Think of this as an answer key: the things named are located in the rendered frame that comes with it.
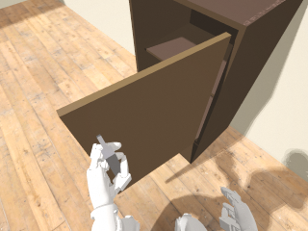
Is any robot right thigh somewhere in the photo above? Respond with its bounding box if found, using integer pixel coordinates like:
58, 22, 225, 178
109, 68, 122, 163
174, 216, 207, 231

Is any robot left forearm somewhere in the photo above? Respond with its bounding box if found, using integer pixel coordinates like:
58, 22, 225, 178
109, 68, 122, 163
90, 203, 125, 231

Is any cupboard door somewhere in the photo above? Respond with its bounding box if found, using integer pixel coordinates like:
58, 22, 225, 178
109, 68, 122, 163
56, 32, 232, 194

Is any right robot hand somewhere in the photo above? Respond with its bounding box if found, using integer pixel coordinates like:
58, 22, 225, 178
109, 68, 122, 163
219, 187, 258, 231

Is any left robot hand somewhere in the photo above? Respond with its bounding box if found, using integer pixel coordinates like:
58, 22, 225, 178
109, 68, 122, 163
87, 141, 132, 209

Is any handle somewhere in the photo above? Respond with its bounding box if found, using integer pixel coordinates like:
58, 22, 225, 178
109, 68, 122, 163
96, 134, 121, 176

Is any robot left thigh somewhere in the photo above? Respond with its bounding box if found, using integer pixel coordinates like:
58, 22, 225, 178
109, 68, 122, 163
122, 218, 141, 231

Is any robot thigh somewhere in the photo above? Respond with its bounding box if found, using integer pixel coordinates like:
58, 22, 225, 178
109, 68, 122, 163
174, 216, 207, 231
122, 218, 141, 231

